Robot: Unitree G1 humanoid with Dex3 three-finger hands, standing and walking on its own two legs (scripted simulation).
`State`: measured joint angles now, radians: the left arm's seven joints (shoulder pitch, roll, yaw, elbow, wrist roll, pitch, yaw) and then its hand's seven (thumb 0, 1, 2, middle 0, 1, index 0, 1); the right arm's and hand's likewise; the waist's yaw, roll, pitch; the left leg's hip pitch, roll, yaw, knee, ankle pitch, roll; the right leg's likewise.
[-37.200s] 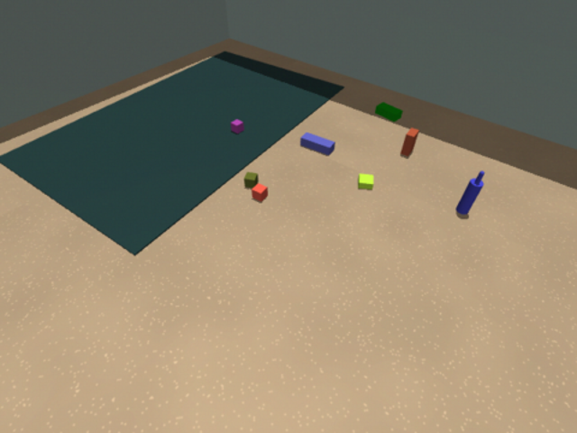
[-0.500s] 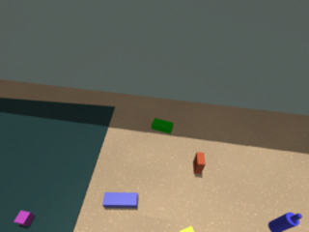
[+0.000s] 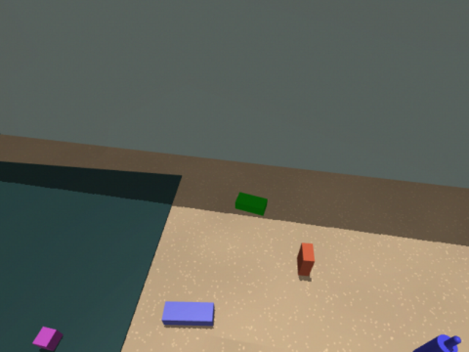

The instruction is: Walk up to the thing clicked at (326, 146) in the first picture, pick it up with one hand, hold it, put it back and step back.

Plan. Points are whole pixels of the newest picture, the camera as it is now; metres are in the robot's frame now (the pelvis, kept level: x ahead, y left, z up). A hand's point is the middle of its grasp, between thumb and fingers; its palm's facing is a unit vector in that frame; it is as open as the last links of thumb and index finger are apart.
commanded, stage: stand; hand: left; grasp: from above
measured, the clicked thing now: (189, 313) +0.46 +0.21 -0.75
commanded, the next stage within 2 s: step back in 1.64 s
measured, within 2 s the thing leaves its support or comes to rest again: neither
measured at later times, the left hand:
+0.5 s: hand out of the picture +0.07 +0.23 -0.16, palm faces +0.02 -0.94 -0.33, open 7.3 cm
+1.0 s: hand out of the picture +0.09 +0.23 -0.15, palm faces +0.03 -0.94 -0.34, open 7.3 cm
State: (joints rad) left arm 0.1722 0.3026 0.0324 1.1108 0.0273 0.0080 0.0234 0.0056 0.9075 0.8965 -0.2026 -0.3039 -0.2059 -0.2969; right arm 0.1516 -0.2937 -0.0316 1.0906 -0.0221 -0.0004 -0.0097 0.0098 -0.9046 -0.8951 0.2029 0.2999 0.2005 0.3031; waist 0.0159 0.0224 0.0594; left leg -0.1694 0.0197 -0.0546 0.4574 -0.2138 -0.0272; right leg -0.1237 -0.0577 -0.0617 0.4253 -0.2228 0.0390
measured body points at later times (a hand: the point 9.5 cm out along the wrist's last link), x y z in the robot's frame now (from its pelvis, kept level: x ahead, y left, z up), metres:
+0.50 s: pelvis +0.01 -0.01 +0.00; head +0.02 -0.01 +0.45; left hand +0.07 +0.28 -0.13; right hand +0.07 -0.30 -0.14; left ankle +0.03 +0.14 -0.74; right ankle +0.01 -0.14 -0.74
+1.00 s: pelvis +0.02 -0.02 +0.01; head +0.02 -0.02 +0.45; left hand +0.08 +0.28 -0.13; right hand +0.10 -0.31 -0.14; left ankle +0.03 +0.14 -0.74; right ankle +0.01 -0.14 -0.74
